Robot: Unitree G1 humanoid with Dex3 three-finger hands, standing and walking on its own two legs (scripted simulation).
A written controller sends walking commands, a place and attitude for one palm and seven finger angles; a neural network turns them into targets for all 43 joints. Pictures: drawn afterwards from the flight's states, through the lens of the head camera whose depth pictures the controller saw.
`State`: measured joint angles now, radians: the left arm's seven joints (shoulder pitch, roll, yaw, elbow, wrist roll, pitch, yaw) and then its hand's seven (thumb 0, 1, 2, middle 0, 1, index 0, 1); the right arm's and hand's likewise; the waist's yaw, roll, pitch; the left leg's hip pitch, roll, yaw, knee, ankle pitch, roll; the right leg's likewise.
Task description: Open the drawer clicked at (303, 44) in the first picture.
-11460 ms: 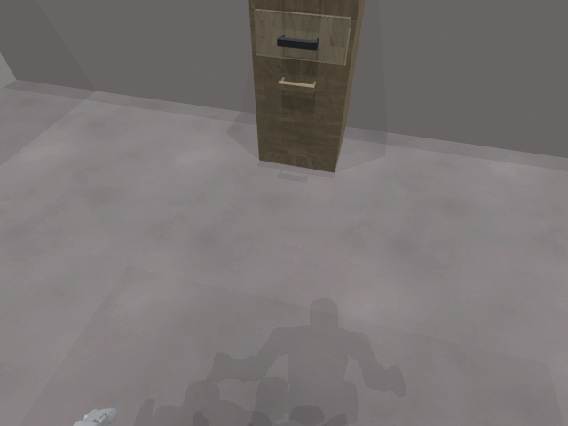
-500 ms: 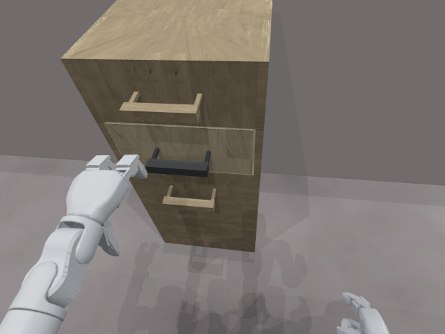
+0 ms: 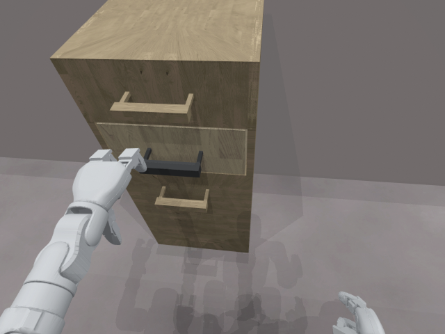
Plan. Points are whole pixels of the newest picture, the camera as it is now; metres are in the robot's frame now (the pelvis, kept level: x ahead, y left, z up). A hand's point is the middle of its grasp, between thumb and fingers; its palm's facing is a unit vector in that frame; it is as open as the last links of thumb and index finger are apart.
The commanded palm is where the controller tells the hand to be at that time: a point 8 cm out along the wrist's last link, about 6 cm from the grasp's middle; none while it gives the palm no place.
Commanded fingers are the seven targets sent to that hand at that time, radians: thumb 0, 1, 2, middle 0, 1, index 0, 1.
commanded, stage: move the hooked fingers above the handle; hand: left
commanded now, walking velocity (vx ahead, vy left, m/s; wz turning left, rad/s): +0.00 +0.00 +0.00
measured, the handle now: (171, 160) +0.53 +0.20 -0.07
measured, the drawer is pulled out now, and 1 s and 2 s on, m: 0.00 0.00 0.00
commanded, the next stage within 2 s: lower the fingers behind the handle in 1.88 s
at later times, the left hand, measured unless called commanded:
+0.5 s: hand (141, 175) +0.41 +0.22 +0.02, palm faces -0.06 -0.06 -1.00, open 13.8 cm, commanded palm +0.39 +0.23 +0.08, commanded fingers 0.00 -0.50 0.30 -0.30 -1.20 -0.30 -1.20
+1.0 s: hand (161, 165) +0.46 +0.19 +0.00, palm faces -0.06 -0.05 -1.00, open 13.8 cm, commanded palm +0.45 +0.20 +0.05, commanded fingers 0.00 -0.50 0.30 -0.30 -1.20 -0.30 -1.20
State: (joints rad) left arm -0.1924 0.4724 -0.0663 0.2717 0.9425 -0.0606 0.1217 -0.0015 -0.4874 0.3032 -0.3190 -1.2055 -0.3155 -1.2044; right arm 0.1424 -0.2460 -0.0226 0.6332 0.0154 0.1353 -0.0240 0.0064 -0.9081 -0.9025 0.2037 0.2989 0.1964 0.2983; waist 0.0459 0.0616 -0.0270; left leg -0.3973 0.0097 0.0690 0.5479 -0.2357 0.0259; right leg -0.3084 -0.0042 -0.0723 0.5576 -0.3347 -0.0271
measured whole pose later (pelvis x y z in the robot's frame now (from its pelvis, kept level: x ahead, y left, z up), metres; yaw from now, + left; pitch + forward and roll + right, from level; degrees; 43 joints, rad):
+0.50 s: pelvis +0.01 +0.01 -0.01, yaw -1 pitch +10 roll +0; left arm -0.44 0.44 -0.07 0.62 1.00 -0.06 0.20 0.00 -0.49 0.30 -0.32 -1.21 -0.31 -1.20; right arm 0.25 -0.25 -0.06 0.67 0.02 0.16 -0.02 0.01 -0.91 -0.90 0.20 0.30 0.20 0.30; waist -0.02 0.05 -0.08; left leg -0.53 0.02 0.09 0.64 -0.29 0.03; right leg -0.45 0.00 -0.05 0.64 -0.37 -0.02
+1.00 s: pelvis +0.01 +0.01 -0.02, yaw -2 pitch +16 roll -1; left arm -0.68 0.41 -0.09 0.90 1.07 -0.05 0.30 0.00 -0.49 0.30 -0.32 -1.21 -0.31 -1.20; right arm 0.30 -0.25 -0.07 0.69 0.00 0.16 -0.01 0.00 -0.91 -0.90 0.20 0.30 0.20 0.30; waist -0.08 0.05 -0.12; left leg -0.69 0.03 0.09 0.74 -0.32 0.04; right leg -0.60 0.00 -0.05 0.72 -0.40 -0.02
